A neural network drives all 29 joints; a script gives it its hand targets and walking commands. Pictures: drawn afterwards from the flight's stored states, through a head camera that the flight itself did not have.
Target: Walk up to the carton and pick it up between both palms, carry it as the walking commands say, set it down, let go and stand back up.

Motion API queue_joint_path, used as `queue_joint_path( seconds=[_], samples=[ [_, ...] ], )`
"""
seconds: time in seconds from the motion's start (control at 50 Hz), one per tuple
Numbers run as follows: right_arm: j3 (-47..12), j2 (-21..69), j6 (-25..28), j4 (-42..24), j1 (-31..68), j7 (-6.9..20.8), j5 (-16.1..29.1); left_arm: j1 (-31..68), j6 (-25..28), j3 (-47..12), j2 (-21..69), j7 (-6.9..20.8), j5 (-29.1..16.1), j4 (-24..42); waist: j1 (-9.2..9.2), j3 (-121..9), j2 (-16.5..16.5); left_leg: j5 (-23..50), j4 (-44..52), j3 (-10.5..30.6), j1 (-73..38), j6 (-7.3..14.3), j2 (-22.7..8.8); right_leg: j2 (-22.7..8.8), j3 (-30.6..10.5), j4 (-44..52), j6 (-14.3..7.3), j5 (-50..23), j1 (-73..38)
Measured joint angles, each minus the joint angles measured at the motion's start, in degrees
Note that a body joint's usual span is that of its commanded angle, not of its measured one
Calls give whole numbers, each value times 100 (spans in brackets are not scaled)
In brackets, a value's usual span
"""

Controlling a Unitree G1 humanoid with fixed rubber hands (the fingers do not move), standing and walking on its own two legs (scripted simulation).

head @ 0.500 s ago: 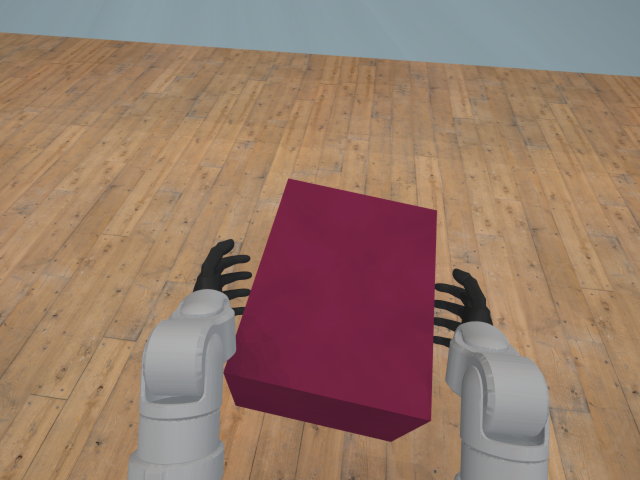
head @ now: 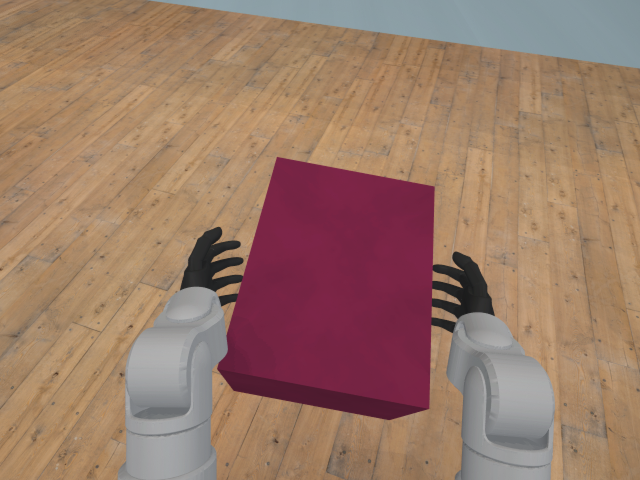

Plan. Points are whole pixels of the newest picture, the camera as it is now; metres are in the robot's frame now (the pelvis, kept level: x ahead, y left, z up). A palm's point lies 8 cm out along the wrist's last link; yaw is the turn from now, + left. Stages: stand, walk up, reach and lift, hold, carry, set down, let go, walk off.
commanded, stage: carry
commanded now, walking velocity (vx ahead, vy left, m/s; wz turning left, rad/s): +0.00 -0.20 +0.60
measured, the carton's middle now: (333, 289) +0.35 -0.01 +0.04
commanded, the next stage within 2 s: none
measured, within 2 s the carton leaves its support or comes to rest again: neither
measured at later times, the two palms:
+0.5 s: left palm (160, 412) +0.19 +0.17 +0.06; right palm (419, 326) +0.28 -0.10 +0.08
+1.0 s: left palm (226, 449) +0.14 +0.08 +0.13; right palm (479, 308) +0.28 -0.17 +0.11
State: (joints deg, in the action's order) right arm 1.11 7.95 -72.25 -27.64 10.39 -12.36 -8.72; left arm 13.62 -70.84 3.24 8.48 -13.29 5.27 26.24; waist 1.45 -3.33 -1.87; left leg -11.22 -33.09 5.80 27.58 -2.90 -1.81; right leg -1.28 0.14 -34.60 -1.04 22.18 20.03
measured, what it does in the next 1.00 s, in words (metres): steps to the right, turning left: left foot, then right foot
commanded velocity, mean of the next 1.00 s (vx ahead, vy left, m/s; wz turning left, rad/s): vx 0.00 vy -0.20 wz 0.60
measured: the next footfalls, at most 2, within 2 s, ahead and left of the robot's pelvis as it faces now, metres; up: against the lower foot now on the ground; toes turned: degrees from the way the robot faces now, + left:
left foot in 0.38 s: +0.01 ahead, +0.04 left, +0.00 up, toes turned +23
right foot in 0.82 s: +0.07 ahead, -0.26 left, +0.00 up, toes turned +25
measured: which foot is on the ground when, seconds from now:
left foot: down 0.00-0.00, up 0.02-0.36, down 0.38-0.82, up 0.84-1.00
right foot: down 0.00-0.38, up 0.40-0.80, down 0.82-1.00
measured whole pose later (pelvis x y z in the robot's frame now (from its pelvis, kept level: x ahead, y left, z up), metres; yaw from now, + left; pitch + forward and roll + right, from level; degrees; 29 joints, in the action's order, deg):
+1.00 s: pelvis -0.01 -0.18 +0.00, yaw +35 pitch +1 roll +0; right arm 0.9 7.7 -76.0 -25.0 8.7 -13.7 -8.7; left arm 12.9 -73.7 1.7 8.4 -12.5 7.1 21.9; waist 1.6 -4.2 -1.4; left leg -27.7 -66.5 0.5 33.5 -2.4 -1.2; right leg -4.3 9.3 -33.9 -0.2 20.4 14.3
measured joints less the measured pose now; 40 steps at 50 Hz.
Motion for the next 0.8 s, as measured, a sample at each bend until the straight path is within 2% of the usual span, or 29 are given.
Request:
queue_joint_path(
  seconds=[0.02, 0.06, 0.1, 0.18, 0.28, 0.34, 0.36, 0.38, 0.4, 0.44, 0.5, 0.58, 0.7, 0.76, 0.8],
  samples=[
    [2, -7, -5, 40, -9, -7, -2, -9, -11, -18, 4, 9, 27, -32, 10, -58, -56, -515, -425, 4, 144, -4, 8, -7, 41, 116, 82, -408, -41],
    [54, -31, -53, 70, -201, -50, -2, -18, -58, -110, 3, 71, 16, -257, 8, -127, -166, -1466, -1727, -110, 456, -6, 9, -23, 243, 36, 113, -397, -165],
    [21, -41, -145, 188, -298, -61, 1, -17, -143, -108, 5, 111, 80, -451, 9, -162, -116, -1589, -2739, -304, 608, -5, 6, -104, 402, 87, 91, -285, -358],
    [-15, -33, -285, 277, -206, -143, -3, -13, -184, -105, 2, 147, 195, -530, 12, -148, -26, -1599, -3332, -486, 638, -4, 4, -196, 770, 99, -19, -215, -468],
    [-15, -16, -343, 259, -64, -236, 0, -12, -110, -56, 4, 163, 167, -531, 15, -137, -5, -1606, -2906, -743, 583, -4, 2, -190, 1425, 92, -143, -191, -301],
    [-12, -7, -344, 319, 6, -237, 0, -13, -108, -14, 5, 161, 162, -529, 20, -76, 68, -1514, -1790, -907, 218, -4, -1, -191, 1791, -59, -173, -106, -154],
    [-5, -5, -344, 324, 18, -236, 0, -12, -109, -12, 5, 152, 153, -525, 22, -52, 89, -1230, -1176, -940, -5, -3, -4, -189, 1903, -174, -173, -38, -98],
    [-9, 3, -320, 359, 41, -221, 3, -15, -107, 14, -2, 137, 138, -506, 15, -8, 166, -883, -772, -949, -123, 185, 26, -223, 1956, -346, -174, 41, -10],
    [-36, 15, -271, 456, 91, -192, 4, -27, -106, 85, -7, 121, 128, -477, 15, 112, 282, -777, -759, -950, -125, 388, 58, -263, 1905, -580, -164, 129, 76],
    [-49, 19, -216, 593, 146, -151, 1, -63, -107, 142, -8, 87, 101, -463, 25, 326, 323, -705, -702, -878, -128, 582, 41, -203, 1499, -1384, -127, 557, 424],
    [-14, 12, -157, 493, 76, -98, 1, -62, -108, 96, -10, 9, 5, -386, 20, 524, 277, -427, -334, -662, -141, 609, 38, -166, 791, -2217, -124, 652, 937],
    [-14, 7, -51, 149, 50, -51, 3, -61, -31, 23, -11, -55, -67, -61, 15, 664, 198, -93, 32, -407, -142, 539, 9, -164, 187, -2331, -83, 618, 1193],
    [-13, 9, 34, -182, 54, -16, 4, -62, 69, -36, -12, -65, -88, 230, 10, 477, 215, 77, 167, -176, -145, 329, 13, -146, 69, -2161, -1, 477, 1045],
    [-16, 8, 25, -163, 44, -15, 4, -63, 37, -40, -13, -65, -79, 231, 6, 274, 142, 106, 165, -83, -142, 199, 16, -80, 75, -1419, -1, 459, 640],
    [-33, 8, -9, -115, 42, -16, 5, -66, -32, -40, -15, -66, -42, 233, -1, 130, 38, 85, 71, -6, -108, 92, 23, -57, 143, -446, -1, 299, 134]
  ],
)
